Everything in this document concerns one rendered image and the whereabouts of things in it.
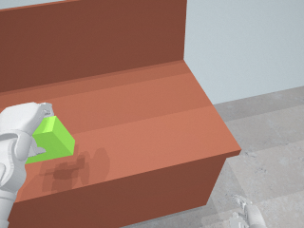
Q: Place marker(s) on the table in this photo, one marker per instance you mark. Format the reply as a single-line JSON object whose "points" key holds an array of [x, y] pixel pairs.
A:
{"points": [[148, 141]]}

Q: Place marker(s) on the right robot hand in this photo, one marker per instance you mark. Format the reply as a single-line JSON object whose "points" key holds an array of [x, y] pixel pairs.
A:
{"points": [[251, 215]]}

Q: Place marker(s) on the left robot forearm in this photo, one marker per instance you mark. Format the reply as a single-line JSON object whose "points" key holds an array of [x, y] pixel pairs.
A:
{"points": [[14, 152]]}

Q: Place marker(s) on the sponge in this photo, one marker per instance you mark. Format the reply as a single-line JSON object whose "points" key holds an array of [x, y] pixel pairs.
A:
{"points": [[54, 137]]}

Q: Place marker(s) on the left robot hand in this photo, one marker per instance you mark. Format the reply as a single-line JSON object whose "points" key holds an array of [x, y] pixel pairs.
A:
{"points": [[26, 117]]}

